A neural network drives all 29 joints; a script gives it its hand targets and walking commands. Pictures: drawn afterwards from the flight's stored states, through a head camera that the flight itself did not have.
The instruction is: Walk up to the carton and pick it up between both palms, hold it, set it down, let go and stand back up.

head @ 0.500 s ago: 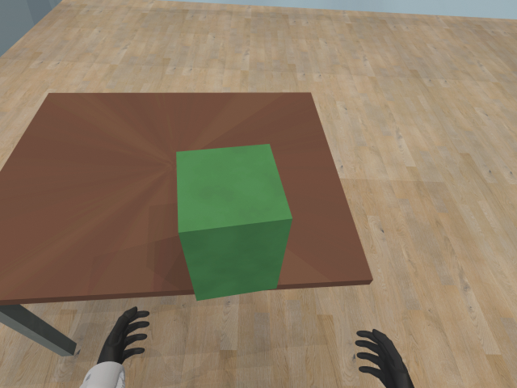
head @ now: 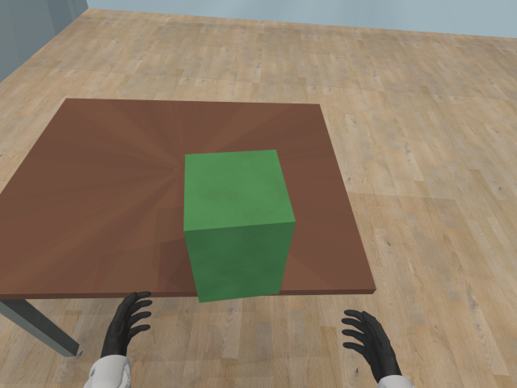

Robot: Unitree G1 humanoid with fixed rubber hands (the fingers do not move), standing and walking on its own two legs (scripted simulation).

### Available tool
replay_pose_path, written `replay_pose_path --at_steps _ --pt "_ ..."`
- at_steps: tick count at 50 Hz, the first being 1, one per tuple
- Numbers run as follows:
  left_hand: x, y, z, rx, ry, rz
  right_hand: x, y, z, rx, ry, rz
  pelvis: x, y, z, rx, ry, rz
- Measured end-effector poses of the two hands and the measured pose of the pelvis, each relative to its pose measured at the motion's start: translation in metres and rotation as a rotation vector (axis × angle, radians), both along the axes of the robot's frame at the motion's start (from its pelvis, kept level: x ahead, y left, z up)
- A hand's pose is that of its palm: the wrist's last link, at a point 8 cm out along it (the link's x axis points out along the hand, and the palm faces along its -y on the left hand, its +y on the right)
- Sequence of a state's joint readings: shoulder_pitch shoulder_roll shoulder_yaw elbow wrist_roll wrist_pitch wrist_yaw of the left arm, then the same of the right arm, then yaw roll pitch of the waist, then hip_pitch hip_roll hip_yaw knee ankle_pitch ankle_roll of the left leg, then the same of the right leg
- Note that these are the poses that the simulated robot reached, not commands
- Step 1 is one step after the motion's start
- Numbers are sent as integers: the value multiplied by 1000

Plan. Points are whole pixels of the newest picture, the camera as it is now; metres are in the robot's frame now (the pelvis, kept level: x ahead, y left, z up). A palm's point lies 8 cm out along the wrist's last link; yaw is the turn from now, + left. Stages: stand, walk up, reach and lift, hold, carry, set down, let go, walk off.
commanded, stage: reach and lift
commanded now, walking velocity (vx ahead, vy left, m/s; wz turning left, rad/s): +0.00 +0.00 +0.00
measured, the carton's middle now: (235, 229) +0.42 +0.05 -0.06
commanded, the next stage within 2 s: none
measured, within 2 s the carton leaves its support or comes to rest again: neither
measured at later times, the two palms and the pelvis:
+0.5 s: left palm (123, 335) +0.20 +0.22 -0.05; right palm (370, 323) +0.23 -0.18 -0.05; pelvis +0.00 +0.00 -0.01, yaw +1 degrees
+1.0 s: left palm (123, 280) +0.27 +0.23 +0.00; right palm (356, 264) +0.31 -0.16 +0.00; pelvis +0.01 +0.01 +0.01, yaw +1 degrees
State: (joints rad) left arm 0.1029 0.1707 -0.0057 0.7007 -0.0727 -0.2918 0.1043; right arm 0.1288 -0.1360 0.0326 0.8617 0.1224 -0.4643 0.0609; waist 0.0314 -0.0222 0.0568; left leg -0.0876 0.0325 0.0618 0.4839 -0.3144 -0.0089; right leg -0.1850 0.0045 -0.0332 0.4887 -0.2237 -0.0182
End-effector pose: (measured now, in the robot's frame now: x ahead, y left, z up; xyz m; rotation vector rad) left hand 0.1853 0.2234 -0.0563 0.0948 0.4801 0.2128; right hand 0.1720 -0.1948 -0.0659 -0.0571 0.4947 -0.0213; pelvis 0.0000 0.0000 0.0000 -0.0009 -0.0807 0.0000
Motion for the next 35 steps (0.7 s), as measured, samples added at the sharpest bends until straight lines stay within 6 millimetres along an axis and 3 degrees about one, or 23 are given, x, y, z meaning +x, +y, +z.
replay_pose_path --at_steps 22,27,35 --pt "8 -6 3 -50 -170 66 50 9 17 30 -181 63 4 1 -7 -2 66 24" --pt "22 -3 8 -54 -181 70 65 13 21 28 -181 59 4 3 -8 -4 80 22" --pt "58 -2 37 -51 -245 51 100 17 47 31 -249 62 9 7 -3 -10 82 12"
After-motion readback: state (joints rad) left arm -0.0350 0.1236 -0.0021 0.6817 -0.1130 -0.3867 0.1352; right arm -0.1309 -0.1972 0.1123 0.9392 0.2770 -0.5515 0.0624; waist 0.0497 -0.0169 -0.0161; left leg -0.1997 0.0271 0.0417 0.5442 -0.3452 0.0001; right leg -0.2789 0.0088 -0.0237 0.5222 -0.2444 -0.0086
